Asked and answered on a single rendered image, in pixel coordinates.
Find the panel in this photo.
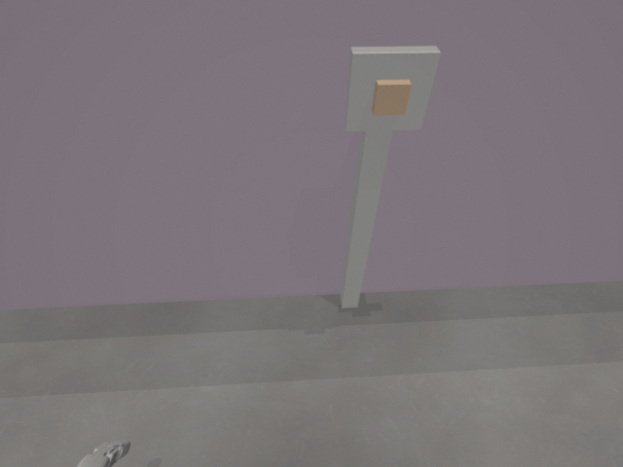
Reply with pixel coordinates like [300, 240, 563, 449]
[340, 46, 441, 308]

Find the button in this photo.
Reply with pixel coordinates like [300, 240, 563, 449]
[372, 79, 412, 116]

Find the robot left hand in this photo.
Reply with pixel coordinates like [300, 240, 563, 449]
[77, 441, 130, 467]

